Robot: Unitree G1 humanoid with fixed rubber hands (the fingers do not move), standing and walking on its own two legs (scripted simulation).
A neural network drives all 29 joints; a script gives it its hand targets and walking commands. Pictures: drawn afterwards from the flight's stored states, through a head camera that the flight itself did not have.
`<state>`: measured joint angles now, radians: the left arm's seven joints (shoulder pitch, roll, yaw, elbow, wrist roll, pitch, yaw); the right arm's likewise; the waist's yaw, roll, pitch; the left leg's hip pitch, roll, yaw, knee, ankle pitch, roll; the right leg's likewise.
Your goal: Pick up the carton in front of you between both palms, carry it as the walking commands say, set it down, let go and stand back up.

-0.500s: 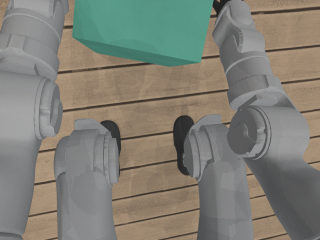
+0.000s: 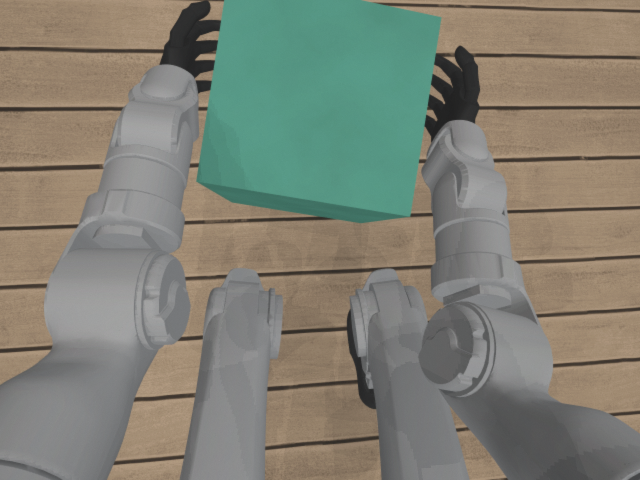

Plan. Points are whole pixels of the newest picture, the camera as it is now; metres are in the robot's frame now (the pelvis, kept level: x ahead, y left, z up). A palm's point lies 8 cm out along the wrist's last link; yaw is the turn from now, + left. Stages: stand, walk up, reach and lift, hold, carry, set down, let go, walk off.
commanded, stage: reach and lift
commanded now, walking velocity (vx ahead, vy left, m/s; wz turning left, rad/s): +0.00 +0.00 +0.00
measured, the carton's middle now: (312, 131) +0.51 +0.02 -0.15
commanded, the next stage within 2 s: none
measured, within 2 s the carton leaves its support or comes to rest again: neither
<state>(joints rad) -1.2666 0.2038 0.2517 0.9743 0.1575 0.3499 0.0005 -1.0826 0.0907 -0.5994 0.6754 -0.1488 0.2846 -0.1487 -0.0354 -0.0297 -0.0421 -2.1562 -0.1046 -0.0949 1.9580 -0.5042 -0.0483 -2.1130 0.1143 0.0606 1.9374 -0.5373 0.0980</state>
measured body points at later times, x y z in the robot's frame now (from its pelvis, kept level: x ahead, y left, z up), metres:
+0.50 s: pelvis +0.03 +0.00 +0.12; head +0.24 +0.03 +0.51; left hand +0.50 +0.16 +0.06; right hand +0.48 -0.14 +0.07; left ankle +0.12 +0.12 -0.40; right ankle +0.12 -0.14 -0.40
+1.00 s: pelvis +0.08 -0.01 +0.26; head +0.18 +0.01 +0.70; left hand +0.44 +0.16 +0.21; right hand +0.45 -0.14 +0.23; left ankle +0.12 +0.12 -0.40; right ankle +0.12 -0.14 -0.40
